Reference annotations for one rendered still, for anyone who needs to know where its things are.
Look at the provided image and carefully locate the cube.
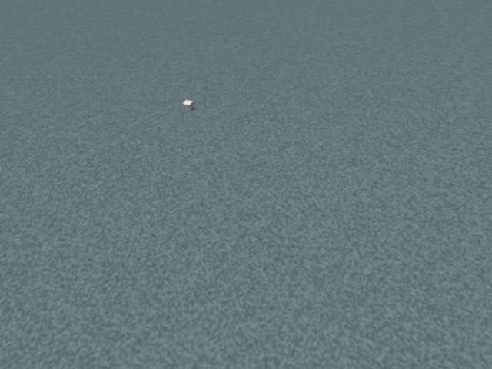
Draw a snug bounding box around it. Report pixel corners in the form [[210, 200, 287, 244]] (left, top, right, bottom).
[[183, 100, 194, 111]]

